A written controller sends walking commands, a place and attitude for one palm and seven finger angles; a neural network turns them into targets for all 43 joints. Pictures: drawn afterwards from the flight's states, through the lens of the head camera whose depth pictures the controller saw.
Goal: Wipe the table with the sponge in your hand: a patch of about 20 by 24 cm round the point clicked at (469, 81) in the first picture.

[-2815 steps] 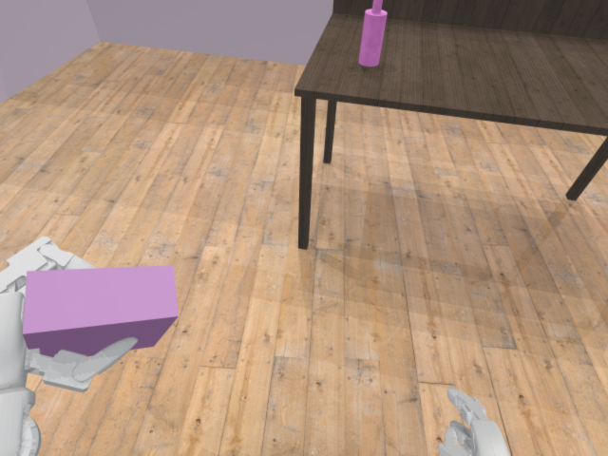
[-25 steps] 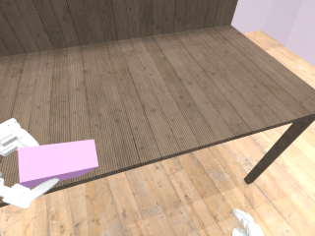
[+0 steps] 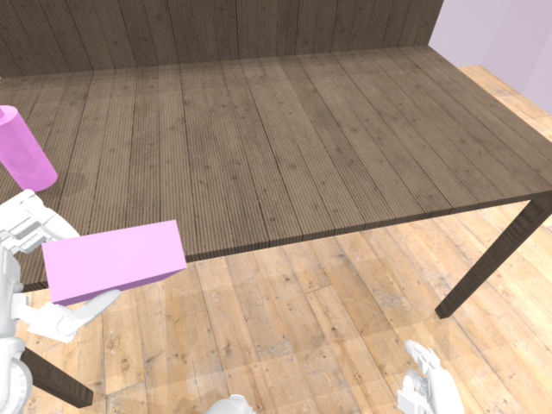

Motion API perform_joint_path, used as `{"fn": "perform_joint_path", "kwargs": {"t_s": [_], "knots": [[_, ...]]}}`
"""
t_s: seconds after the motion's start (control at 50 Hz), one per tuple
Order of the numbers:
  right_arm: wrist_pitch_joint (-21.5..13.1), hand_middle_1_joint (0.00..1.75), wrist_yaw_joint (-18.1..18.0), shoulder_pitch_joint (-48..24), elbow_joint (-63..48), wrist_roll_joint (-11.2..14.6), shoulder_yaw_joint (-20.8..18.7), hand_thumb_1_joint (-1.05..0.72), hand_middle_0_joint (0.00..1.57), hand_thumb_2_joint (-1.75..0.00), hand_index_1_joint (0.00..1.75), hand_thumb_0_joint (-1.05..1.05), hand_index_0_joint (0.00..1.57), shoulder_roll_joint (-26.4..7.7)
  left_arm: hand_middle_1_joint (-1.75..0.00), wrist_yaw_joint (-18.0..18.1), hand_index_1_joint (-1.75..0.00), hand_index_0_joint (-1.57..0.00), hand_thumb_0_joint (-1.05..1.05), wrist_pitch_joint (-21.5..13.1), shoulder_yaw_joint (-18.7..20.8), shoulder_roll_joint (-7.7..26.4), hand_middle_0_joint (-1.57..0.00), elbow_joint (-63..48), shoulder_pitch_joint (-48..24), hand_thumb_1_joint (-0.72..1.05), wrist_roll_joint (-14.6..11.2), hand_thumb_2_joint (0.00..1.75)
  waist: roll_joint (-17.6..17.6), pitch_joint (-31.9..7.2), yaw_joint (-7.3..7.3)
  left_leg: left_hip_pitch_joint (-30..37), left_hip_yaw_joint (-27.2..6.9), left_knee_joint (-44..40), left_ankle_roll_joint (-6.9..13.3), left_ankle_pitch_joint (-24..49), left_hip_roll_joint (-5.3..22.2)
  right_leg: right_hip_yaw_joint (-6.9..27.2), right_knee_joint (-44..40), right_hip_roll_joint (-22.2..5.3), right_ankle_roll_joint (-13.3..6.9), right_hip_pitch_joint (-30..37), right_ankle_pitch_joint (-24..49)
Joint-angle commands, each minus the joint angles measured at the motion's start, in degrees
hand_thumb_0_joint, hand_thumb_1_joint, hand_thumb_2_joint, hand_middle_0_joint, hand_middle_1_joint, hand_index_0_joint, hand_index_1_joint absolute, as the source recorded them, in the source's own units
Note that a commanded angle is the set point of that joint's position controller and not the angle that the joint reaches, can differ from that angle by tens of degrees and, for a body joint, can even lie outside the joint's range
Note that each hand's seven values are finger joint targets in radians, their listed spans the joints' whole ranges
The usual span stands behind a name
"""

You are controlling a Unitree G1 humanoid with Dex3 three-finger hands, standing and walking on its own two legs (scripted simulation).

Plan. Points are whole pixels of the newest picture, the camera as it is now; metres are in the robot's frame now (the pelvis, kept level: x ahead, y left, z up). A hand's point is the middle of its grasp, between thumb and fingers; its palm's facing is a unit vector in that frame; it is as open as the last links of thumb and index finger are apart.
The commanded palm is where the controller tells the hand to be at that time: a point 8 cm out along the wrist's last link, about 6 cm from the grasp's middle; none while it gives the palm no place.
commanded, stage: step back with the hand held close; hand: left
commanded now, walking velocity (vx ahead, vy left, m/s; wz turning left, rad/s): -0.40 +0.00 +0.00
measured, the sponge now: (133, 261) +0.24 +0.19 +0.16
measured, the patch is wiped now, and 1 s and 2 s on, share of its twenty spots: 0.95 0.95 0.95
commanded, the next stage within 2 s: stop stepping back and stand still in 0.26 s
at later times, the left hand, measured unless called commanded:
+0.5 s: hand out of the picture +0.08 +0.22 +0.20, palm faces +0.31 -0.85 -0.43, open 9.2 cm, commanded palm +0.04 +0.28 +0.21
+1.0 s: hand out of the picture -0.02 +0.22 +0.18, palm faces +0.35 -0.87 -0.33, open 9.2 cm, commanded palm -0.07 +0.27 +0.21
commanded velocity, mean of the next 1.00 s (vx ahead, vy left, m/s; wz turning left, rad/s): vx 0.03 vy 0.03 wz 0.00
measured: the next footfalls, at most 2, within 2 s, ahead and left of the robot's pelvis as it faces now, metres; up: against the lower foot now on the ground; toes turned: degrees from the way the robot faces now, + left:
left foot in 0.16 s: +0.00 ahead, +0.15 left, +0.00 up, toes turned +0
right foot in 0.44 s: -0.07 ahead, -0.10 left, +0.00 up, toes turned -4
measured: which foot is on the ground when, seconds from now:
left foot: up 0.00-0.14, down 0.16-0.46, up 0.48-0.68, down 0.70-0.88, up 0.90-1.00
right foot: down 0.00-0.18, up 0.20-0.42, down 0.44-0.70, up 0.72-0.88, down 0.90-1.00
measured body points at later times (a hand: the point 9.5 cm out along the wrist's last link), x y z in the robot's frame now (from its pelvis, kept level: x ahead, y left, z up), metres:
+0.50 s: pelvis -0.14 +0.01 +0.01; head -0.13 +0.00 +0.46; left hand +0.06 +0.26 +0.22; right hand +0.01 -0.22 -0.09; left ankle -0.06 +0.14 -0.70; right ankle -0.11 -0.09 -0.72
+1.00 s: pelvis -0.24 +0.00 +0.01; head -0.27 +0.00 +0.46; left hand -0.05 +0.27 +0.20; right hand -0.12 -0.25 -0.09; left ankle -0.22 +0.13 -0.65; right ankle -0.19 -0.08 -0.72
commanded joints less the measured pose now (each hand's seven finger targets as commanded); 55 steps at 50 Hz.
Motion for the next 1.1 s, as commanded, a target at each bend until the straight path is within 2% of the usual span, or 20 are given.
{"fn": "perform_joint_path", "kwargs": {"t_s": [0.0, 0.12, 0.16, 0.18, 0.22, 0.3, 0.38, 0.42, 0.44, 0.48, 0.62, 0.64, 0.68, 0.7, 0.8, 0.84, 0.86, 0.88, 0.96, 1.08], "knots": [[-1.89, 0.3, -0.14, -3.46, -8.75, -0.08, -3.33, -0.9, 0.2, -0.9, 0.3, 0.0, 0.2, -5.11, -1.6, 0.8, -1.6, -1.2, 0.0, -4.07, 5.44, 12.1, -1.2, -13.37, -3.25, 0.1, -0.76, 1.3, -12.55, -9.98, -2.51, 8.58, -2.51, 17.75, -1.76, -9.35, -0.16, 18.54, -15.74, -23.18, -10.19, -1.74, 32.25], [-0.27, 0.3, -0.68, -4.12, -9.28, -0.14, -3.54, -0.9, 0.2, -0.9, 0.3, 0.0, 0.2, -6.47, -1.6, 1.21, -1.6, -1.2, 0.0, -4.67, 8.27, 12.89, -1.2, -14.08, 0.93, 0.1, -1.37, 1.3, -0.51, -8.27, -3.34, 12.66, -3.16, -14.45, 0.2, 8.46, 3.95, 8.02, -1.96, -13.52, -2.48, 2.27, 29.66], [-1.49, 0.3, -0.23, -3.44, -10.64, -0.15, -4.85, -0.9, 0.2, -0.9, 0.3, 0.0, 0.2, -7.95, -1.6, 1.25, -1.6, -1.2, 0.0, -4.85, 9.38, 12.61, -1.2, -17.59, 2.04, 0.1, -1.72, 1.3, 14.17, -11.27, -2.22, 19.24, -13.66, -19.17, 5.31, 32.83, 17.16, 1.05, 10.38, -3.58, 1.89, -5.93, -1.26], [-2.27, 0.3, 0.13, -3.39, -10.38, 0.19, -5.6, -0.9, 0.2, -0.9, 0.3, 0.0, 0.2, -7.96, -1.6, 1.12, -1.6, -1.2, 0.0, -4.98, 9.81, 12.84, -1.2, -17.02, 3.76, 0.1, -2.08, 1.3, 13.34, -12.01, -2.05, 23.95, -13.87, -19.21, 6.44, 41.23, 20.05, 1.53, 17.35, -1.77, 1.86, -10.85, -12.27], [-4.16, 0.3, 0.8, -0.8, -9.34, -0.8, -5.05, -0.9, 0.2, -0.9, 0.3, 0.0, 0.2, -6.9, -1.6, 1.11, -1.6, -1.2, 0.0, -4.82, 10.2, 12.64, -1.2, -20.53, 4.43, 0.1, -1.7, 1.3, 13.65, -15.2, -2.07, 28.59, -12.1, -15.19, 7.79, 51.83, 18.06, 1.44, 19.49, -2.55, 2.35, -13.87, -14.53], [-5.9, 0.3, 1.65, -2.01, -7.74, 0.05, -4.97, -0.9, 0.2, -0.9, 0.3, 0.0, 0.2, -7.65, -1.6, 1.2, -1.6, -1.2, 0.0, -3.11, 7.21, 9.75, -1.2, -22.18, 2.65, 0.1, -1.4, 1.3, 14.02, -12.1, -1.04, 23.6, -6.35, -16.3, 4.37, 41.62, 16.29, 0.86, 7.94, -3.38, 2.06, -4.86, -6.4], [-6.08, 0.3, 1.15, -1.81, -8.62, 0.35, -4.55, -0.9, 0.2, -0.9, 0.3, 0.0, 0.2, -8.63, -1.6, 1.23, -1.6, -1.2, 0.0, -1.29, 7.6, 10.18, -1.2, -14.28, 5.2, 0.1, -0.83, 1.3, 8.76, -9.68, -0.85, 13.94, -5.13, -15.86, 2.02, 7.74, 12.64, -1.25, -8.89, -2.88, 1.55, 7.51, 3.13], [-5.12, 0.3, 0.94, -1.17, -9.05, 0.89, -4.3, -0.9, 0.2, -0.9, 0.3, 0.0, 0.2, -7.37, -1.6, 0.86, -1.6, -1.2, 0.0, -1.18, 7.63, 11.62, -1.2, -10.68, 3.45, 0.1, -0.45, 1.3, -8.81, -6.16, -2.01, 7.89, 1.7, -0.26, -0.61, -11.86, 4.4, 5.18, -19.95, -11.09, -2.33, 7.29, 9.44], [-4.82, 0.3, 0.6, -1.49, -9.52, 1.31, -4.28, -0.9, 0.2, -0.9, 0.3, 0.0, 0.2, -6.89, -1.6, 1.1, -1.6, -1.2, 0.0, -0.89, 8.11, 13.19, -1.2, -10.24, 1.47, 0.1, -0.8, 1.3, -19.98, -5.87, -2.76, 4.76, 2.38, 13.98, -1.68, -12.58, -0.63, 18.75, -23.34, -20.88, -7.05, 2.48, 11.18], [-4.38, 0.3, -0.12, -1.47, -6.94, 1.4, -4.68, -0.9, 0.2, -0.9, 0.3, 0.0, 0.2, -7.98, -1.6, 1.01, -1.6, -1.2, 0.0, -0.01, 7.3, 12.49, -1.2, -7.58, -1.31, 0.1, -1.06, 1.3, -17.69, -7.52, -3.03, 6.96, -2.75, 21.61, -1.19, -7.38, 1.05, 17.26, -23.36, -20.66, -7.42, -2.2, -0.86], [-3.83, 0.3, -1.8, -3.1, -6.59, -0.09, -2.02, -0.9, 0.2, -0.9, 0.3, 0.0, 0.2, -7.01, -1.6, 1.95, -1.6, -1.2, 0.0, -0.45, 5.07, 12.44, -1.2, -8.21, -3.92, 0.1, -0.82, 1.3, -7.75, -4.12, -3.58, 18.65, 4.62, -8.34, 2.42, -12.44, 0.09, 6.65, -19.3, -14.76, -3.72, -9.73, -24.03], [-4.34, 0.3, -2.07, -2.8, -6.83, -0.37, -2.03, -0.9, 0.2, -0.9, 0.3, 0.0, 0.2, -7.98, -1.6, 2.15, -1.6, -1.2, 0.0, -0.45, 4.8, 12.01, -1.2, -9.54, -4.37, 0.1, -1.01, 1.3, -3.51, -4.16, -3.47, 16.5, 2.21, -15.24, 3.61, -16.94, 1.32, 4.98, -14.76, -12.17, -3.18, -6.56, -23.83], [-5.0, 0.3, -2.02, -2.28, -8.3, 0.08, -2.69, -0.9, 0.2, -0.9, 0.3, 0.0, 0.2, -10.47, -1.6, 2.3, -1.6, -1.2, 0.0, -0.62, 5.44, 12.13, -1.2, -13.2, -5.03, 0.1, -1.02, 1.3, 17.53, -3.26, -3.18, 14.23, -18.41, -30.78, 8.97, -30.98, 13.71, -5.95, 11.07, -1.33, 0.74, -6.24, -10.8], [-5.53, 0.3, -1.95, -2.7, -8.97, 0.42, -3.03, -0.9, 0.2, -0.9, 0.3, 0.0, 0.2, -9.16, -1.6, 1.87, -1.6, -1.2, 0.0, -0.37, 6.73, 13.85, -1.2, -15.96, -6.06, 0.1, 0.35, 1.3, 17.99, -5.19, -2.24, 11.28, -15.68, -31.67, 10.41, -23.04, 15.85, -5.64, 24.09, -0.59, 1.78, -6.69, -10.11], [-6.43, 0.3, -0.13, -2.89, -6.55, 0.43, -2.26, -0.9, 0.2, -0.9, 0.3, 0.0, 0.2, -8.37, -1.6, 1.27, -1.6, -1.2, 0.0, 0.17, 5.03, 9.95, -1.2, -6.91, -2.58, 0.1, -0.25, 1.3, 12.84, 3.96, -1.69, 0.88, -9.77, -25.52, 6.64, -23.0, 12.57, -3.85, 4.12, -4.73, 0.13, 3.37, -9.27], [-5.65, 0.3, -0.82, -3.69, -6.87, -0.29, -2.49, -0.9, 0.2, -0.9, 0.3, 0.0, 0.2, -8.77, -1.6, 0.69, -1.6, -1.2, 0.0, 0.35, 4.32, 9.2, -1.2, -3.42, -2.37, 0.1, 0.02, 1.3, 0.43, 3.7, 0.42, -6.45, -3.19, -6.62, 3.69, -21.77, 6.22, -2.55, -14.14, -3.94, -1.61, 17.45, -5.75], [-5.35, 0.3, -0.73, -2.89, -6.84, 0.13, -3.25, -0.9, 0.2, -0.9, 0.3, 0.0, 0.2, -8.0, -1.6, 0.15, -1.6, -1.2, 0.0, 0.47, 4.42, 10.57, -1.2, -2.84, -3.49, 0.1, 0.45, 1.3, -19.77, 1.83, 0.1, -11.62, 3.99, 14.63, 2.19, -17.99, 0.02, 14.38, -23.4, -14.99, -5.24, 19.44, -9.9], [-5.77, 0.3, -0.53, -3.75, -6.96, 0.5, -3.94, -0.9, 0.2, -0.9, 0.3, 0.0, 0.2, -9.28, -1.6, -0.24, -1.6, -1.2, 0.0, 0.27, 4.49, 11.55, -1.2, -2.61, -5.09, 0.1, 0.09, 1.3, -23.82, 1.24, -1.45, -11.85, -1.39, 27.34, 1.17, -12.75, -0.89, 30.41, -28.82, -24.22, -6.63, 12.75, -10.2], [-4.79, 0.3, 0.22, -1.46, -4.46, -0.06, -3.81, -0.9, 0.2, -0.9, 0.3, 0.0, 0.2, -7.71, -1.6, -1.08, -1.6, -1.2, 0.0, -2.69, 5.6, 13.68, -1.2, -9.69, -8.29, 0.1, -0.43, 1.3, -3.23, 0.31, -3.49, -1.45, -2.44, 25.6, 0.78, -2.08, 3.49, 21.45, -27.67, -22.3, -9.5, -1.95, -21.8], [-5.87, 0.3, -1.98, -3.7, -6.46, -0.68, -1.83, -0.9, 0.2, -0.9, 0.3, 0.0, 0.2, -5.66, -1.6, 1.53, -1.6, -1.2, 0.0, -2.49, 4.24, 11.65, -1.2, -11.91, -4.39, 0.1, -0.72, 1.3, -7.07, -3.29, -2.98, 23.09, 6.02, -7.45, 2.37, -6.14, 1.21, 6.39, -21.48, -16.9, -6.31, -7.75, -24.78]]}}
